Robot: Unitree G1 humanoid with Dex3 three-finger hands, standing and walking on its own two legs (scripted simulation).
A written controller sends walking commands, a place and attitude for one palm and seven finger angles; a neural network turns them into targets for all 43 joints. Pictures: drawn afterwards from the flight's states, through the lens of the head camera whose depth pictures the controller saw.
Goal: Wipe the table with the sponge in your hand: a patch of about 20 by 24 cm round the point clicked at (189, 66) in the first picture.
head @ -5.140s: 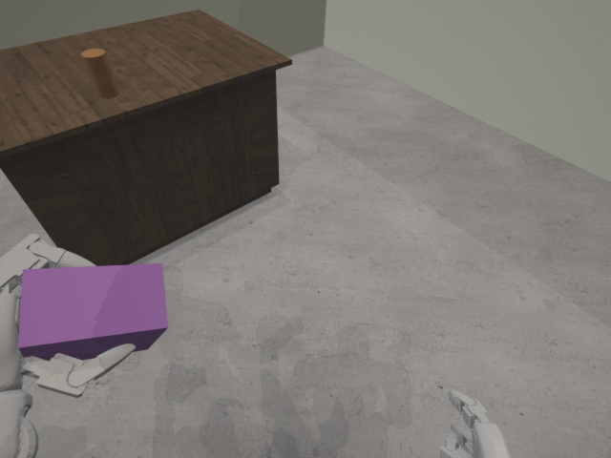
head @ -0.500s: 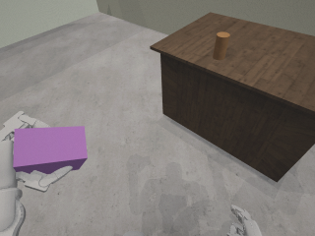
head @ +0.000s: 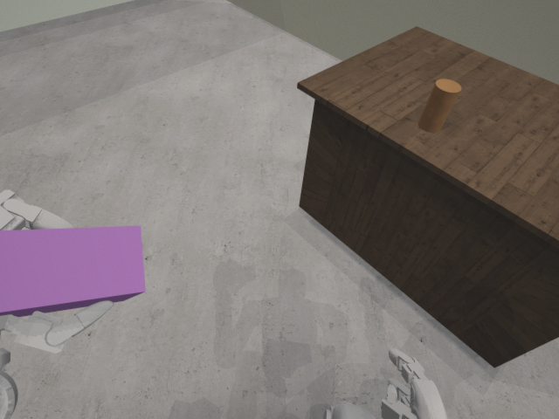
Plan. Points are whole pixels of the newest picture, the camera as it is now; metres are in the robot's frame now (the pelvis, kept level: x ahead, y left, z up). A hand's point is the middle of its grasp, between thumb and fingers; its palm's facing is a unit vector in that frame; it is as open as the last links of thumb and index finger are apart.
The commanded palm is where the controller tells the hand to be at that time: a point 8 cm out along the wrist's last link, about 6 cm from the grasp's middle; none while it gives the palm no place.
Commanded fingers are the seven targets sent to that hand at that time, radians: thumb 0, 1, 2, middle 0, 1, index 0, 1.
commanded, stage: walk to a spot facing it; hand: left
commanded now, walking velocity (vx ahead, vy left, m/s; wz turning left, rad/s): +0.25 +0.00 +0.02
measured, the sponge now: (91, 271) +0.23 +0.22 +0.16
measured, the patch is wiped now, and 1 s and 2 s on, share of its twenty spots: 0.00 0.00 0.00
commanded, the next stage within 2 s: turn to face it in 0.02 s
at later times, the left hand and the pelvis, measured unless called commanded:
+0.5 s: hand (158, 198) +0.31 +0.17 +0.18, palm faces +0.28 -0.86 -0.42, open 10.3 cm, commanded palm +0.26 +0.23 +0.18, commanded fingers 0.00 0.10 1.30 -1.20 -1.60 -1.20 -1.60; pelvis +0.07 -0.04 -0.01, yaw -6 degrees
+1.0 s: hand (277, 200) +0.33 +0.04 +0.17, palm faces -0.05 -0.81 -0.58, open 10.3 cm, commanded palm +0.29 +0.12 +0.18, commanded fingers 0.00 0.10 1.30 -1.20 -1.60 -1.20 -1.60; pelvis +0.03 -0.07 -0.01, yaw -25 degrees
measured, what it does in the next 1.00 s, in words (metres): steps on the spot, turning right: right foot, then left foot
